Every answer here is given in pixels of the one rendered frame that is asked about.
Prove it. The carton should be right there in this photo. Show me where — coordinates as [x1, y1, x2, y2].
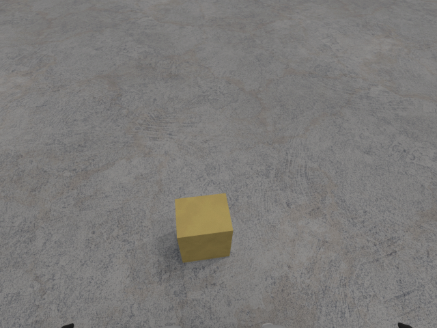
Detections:
[175, 193, 233, 263]

